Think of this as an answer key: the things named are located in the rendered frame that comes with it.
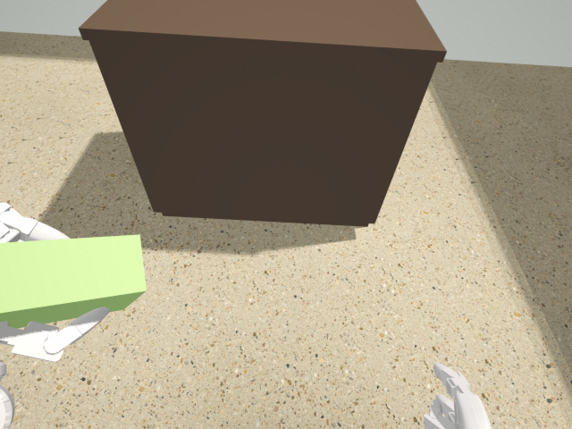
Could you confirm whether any right robot hand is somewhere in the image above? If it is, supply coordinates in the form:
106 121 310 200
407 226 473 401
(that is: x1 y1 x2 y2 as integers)
424 363 492 429

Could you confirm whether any left robot hand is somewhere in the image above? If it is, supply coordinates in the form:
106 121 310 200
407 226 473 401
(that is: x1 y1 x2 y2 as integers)
0 203 111 362

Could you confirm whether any table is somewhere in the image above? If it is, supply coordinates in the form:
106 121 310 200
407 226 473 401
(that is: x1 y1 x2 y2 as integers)
79 0 447 227

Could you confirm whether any sponge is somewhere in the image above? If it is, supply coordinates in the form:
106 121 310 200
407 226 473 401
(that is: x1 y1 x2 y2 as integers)
0 235 147 329

